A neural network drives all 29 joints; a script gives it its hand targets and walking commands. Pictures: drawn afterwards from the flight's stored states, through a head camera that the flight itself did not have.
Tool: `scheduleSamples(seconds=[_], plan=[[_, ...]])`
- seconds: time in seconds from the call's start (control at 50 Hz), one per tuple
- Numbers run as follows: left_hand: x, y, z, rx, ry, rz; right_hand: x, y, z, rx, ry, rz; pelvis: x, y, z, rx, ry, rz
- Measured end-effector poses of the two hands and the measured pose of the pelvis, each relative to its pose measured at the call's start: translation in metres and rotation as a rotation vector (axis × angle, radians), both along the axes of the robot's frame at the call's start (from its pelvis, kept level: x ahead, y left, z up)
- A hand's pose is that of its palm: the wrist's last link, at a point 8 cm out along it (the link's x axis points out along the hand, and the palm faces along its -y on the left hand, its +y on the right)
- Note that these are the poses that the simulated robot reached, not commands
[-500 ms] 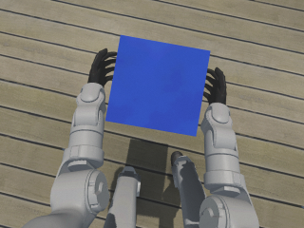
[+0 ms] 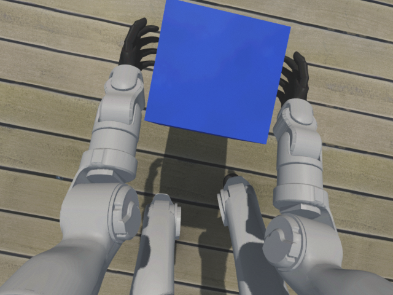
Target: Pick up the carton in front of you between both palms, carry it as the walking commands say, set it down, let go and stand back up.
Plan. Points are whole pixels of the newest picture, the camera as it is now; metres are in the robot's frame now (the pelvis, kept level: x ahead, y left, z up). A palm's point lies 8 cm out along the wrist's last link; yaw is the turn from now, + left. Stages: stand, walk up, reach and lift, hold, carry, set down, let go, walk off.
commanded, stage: set down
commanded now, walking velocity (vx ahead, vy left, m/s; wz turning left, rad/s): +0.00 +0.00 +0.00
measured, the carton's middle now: (209, 87) +0.49 -0.07 -0.20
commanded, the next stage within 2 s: none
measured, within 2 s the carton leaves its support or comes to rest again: rests again in 1.18 s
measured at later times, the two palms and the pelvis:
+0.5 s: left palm (155, 71) +0.56 +0.04 -0.25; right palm (273, 104) +0.45 -0.23 -0.26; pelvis -0.03 -0.01 -0.10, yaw +1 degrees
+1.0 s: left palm (159, 79) +0.56 +0.04 -0.32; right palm (269, 102) +0.46 -0.24 -0.30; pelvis -0.02 +0.00 -0.13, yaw +0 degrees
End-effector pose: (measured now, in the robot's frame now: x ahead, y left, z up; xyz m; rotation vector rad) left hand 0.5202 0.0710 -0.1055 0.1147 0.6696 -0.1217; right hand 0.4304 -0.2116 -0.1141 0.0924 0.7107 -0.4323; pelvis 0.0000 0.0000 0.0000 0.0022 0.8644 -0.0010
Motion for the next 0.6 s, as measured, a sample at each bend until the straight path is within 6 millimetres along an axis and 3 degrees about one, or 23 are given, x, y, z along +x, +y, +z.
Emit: scheduleSamples(seconds=[0.16,0.6], plan=[[0.020,-0.004,-0.039,0.017,-0.013,-0.021,0.016,-0.003,-0.042,0.001,-0.012,-0.007,-0.012,-0.005,-0.036,0.001,-0.004,0.012],[0.043,-0.033,-0.170,0.072,0.051,-0.129,0.018,-0.025,-0.172,-0.021,0.071,-0.048,-0.036,-0.005,-0.114,-0.021,-0.070,0.061]])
